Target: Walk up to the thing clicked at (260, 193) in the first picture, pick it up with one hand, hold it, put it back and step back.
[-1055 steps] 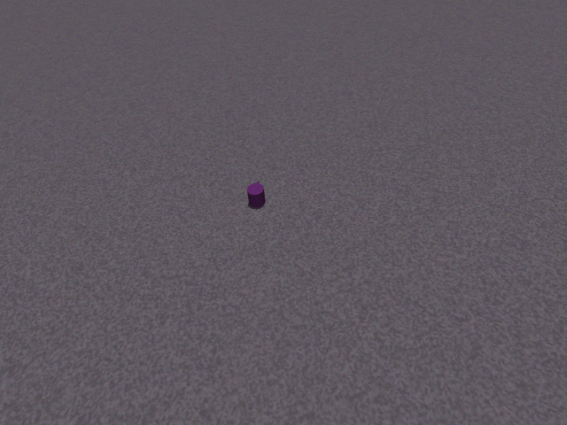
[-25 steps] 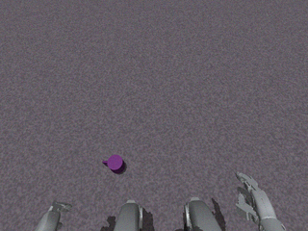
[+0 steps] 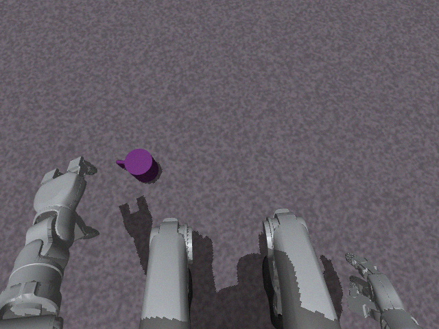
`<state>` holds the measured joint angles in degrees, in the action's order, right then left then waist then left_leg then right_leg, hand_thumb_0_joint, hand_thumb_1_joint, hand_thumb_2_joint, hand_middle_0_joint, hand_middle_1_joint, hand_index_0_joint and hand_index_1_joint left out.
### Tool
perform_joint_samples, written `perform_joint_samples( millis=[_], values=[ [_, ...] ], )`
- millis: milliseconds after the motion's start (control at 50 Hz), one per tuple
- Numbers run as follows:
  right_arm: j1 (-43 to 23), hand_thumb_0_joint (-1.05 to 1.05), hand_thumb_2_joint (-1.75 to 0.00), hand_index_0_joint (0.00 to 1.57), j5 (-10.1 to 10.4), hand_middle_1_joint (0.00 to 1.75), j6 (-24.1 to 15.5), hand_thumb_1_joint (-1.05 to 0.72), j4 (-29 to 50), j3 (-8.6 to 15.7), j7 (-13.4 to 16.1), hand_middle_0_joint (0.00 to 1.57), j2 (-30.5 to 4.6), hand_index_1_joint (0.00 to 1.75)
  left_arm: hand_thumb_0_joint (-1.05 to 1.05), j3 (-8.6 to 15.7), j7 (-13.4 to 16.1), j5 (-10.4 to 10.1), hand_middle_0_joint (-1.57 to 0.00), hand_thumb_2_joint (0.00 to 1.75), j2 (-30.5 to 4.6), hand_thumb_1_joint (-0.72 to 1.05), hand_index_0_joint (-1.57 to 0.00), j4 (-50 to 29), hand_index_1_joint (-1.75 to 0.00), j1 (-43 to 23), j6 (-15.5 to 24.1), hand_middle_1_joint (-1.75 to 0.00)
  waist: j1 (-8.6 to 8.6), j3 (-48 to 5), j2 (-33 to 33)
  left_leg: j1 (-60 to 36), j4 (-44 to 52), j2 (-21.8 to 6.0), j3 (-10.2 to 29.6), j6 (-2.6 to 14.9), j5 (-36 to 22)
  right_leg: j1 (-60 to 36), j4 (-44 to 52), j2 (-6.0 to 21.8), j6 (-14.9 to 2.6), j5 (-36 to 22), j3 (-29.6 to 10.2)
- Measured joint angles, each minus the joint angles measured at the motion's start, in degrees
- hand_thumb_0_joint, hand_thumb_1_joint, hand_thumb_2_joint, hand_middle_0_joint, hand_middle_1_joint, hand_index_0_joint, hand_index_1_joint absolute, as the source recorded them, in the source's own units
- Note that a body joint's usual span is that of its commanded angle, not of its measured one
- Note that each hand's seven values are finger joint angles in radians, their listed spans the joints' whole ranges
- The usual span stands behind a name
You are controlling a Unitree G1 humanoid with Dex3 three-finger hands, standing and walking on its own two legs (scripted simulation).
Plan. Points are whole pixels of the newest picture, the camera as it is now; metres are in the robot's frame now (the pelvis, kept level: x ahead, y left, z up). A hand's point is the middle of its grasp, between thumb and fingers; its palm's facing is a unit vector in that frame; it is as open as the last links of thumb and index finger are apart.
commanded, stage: rise first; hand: left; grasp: from above
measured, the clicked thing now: (137, 165) +0.52 +0.27 -0.40
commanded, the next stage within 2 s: approach in 1.18 s
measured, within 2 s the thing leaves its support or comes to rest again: neither
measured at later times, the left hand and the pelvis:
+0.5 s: hand (99, 185) +0.42 +0.30 -0.23, palm faces -0.45 -0.05 -0.89, open 14.0 cm; pelvis -0.01 +0.02 -0.08, yaw -3 degrees
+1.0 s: hand (111, 175) +0.45 +0.29 -0.27, palm faces -0.45 -0.03 -0.89, open 14.0 cm; pelvis +0.00 +0.02 -0.10, yaw -4 degrees
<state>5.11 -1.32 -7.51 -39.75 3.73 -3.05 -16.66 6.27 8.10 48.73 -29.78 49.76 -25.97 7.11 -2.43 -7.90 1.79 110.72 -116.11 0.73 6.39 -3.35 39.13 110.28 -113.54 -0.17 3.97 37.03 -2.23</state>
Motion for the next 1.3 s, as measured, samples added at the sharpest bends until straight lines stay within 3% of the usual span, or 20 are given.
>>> perform_joint_samples(
  millis=[140, 360, 500, 600, 1000, 1300],
  values=[
    [3.0, 0.0, -0.9, 0.2, -0.7, 0.3, 2.6, -0.89, -1.3, -0.9, -0.7, 0.21, 0.8, 0.29, 0.0, 0.3, 0.9, 6.6, -0.09, 1.01, -3.9, -0.5, -0.09, 7.7, -1.07, -6.6, 4.4, -1.07, -2.17, 0.9, -0.4, 5.8, -5.9, 0.4, 0.9, 0.17, -0.8, 5.4, -5.1, -0.6, 0.15, -1.1, 0.3],
    [4.5, 0.0, -0.9, 0.2, -2.5, 0.3, 5.1, -0.9, -2.4, -2.5, -2.0, 0.21, 0.4, 0.29, 0.0, -1.0, 7.0, 16.6, -0.1, 1.01, -8.2, -0.5, -0.09, 18.4, -1.01, -14.7, 7.8, -1.01, -5.6, 1.5, -1.3, 11.9, -12.0, 1.6, 2.0, 0.55, -1.3, 9.9, -9.8, -0.6, -0.37, -1.2, 0.9],
    [3.6, 0.0, -0.9, 0.2, -3.8, 0.3, 5.5, -0.9, -3.0, -3.1, -2.9, 0.21, 0.6, 0.29, 0.0, -1.6, 10.2, 21.7, -0.12, 1.01, -9.1, -0.49, -0.11, 22.3, -0.96, -18.8, 8.0, -0.96, -6.92, 1.8, -1.5, 14.9, -14.7, 2.0, 1.9, 1.42, -1.0, 11.9, -11.6, -0.5, -0.68, -0.6, 0.7],
    [3.0, 0.0, -0.9, 0.2, -4.5, 0.3, 5.7, -0.91, -3.1, -3.4, -3.6, 0.21, 1.1, 0.29, 0.0, -2.0, 11.9, 24.2, -0.12, 0.99, -9.4, -0.48, -0.11, 24.7, -0.95, -21.0, 7.8, -0.94, -7.58, 1.7, -1.1, 16.5, -15.9, 2.2, 1.5, 2.15, -0.7, 12.9, -12.5, -0.4, -0.94, 0.0, 0.4],
    [4.1, 0.0, -0.9, 0.2, -6.7, 0.3, 5.3, -0.91, -3.3, -4.7, -5.5, 0.21, 1.5, 0.29, 0.0, -0.1, 15.6, 26.5, -0.08, 1.0, -10.7, -0.51, -0.09, 31.9, -1.02, -25.8, 7.4, -1.02, -9.77, 2.4, -1.3, 19.3, -18.5, 2.1, 1.8, 2.17, 0.9, 15.9, -14.9, -0.6, -0.33, 1.2, 0.4],
    [4.3, 0.0, -0.9, 0.2, -7.4, 0.3, 4.8, -0.91, -3.6, -5.2, -5.7, 0.21, 0.9, 0.29, 0.0, 1.2, 16.8, 26.0, -0.08, 1.0, -12.1, -0.53, -0.08, 33.7, -1.03, -26.7, 6.7, -1.04, -11.01, 3.6, -1.5, 20.4, -20.0, 1.8, 2.4, 1.76, 1.6, 17.3, -16.2, -1.0, 0.34, 1.3, 0.6]
  ],
)
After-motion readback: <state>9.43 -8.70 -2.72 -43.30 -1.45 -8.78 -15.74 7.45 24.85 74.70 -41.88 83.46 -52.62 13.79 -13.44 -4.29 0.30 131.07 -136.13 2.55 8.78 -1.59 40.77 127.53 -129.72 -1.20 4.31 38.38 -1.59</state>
